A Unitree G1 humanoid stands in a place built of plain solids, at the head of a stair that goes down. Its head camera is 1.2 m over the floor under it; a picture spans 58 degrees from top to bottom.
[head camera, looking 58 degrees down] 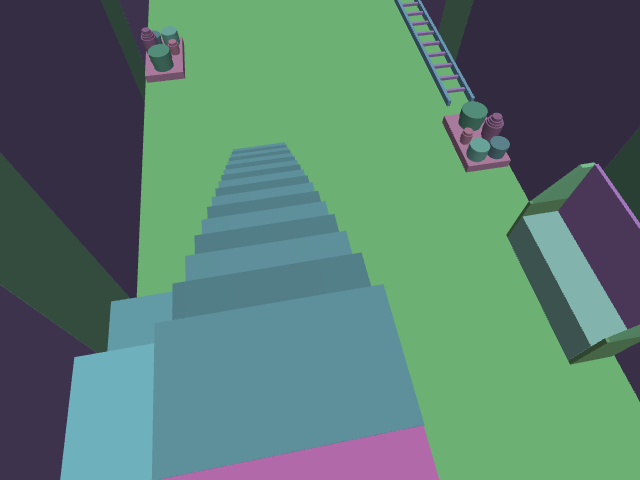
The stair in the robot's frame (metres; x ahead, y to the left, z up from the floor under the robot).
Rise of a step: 0.19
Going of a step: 0.22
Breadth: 0.69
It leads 11 degrees to the left of straight ahead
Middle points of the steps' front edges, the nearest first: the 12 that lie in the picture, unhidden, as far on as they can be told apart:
0.53 0.14 0.00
0.75 0.18 -0.18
0.97 0.23 -0.37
1.19 0.27 -0.56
1.41 0.31 -0.74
1.63 0.35 -0.93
1.85 0.39 -1.11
2.07 0.43 -1.30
2.29 0.47 -1.48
2.51 0.51 -1.67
2.73 0.55 -1.85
2.95 0.60 -2.04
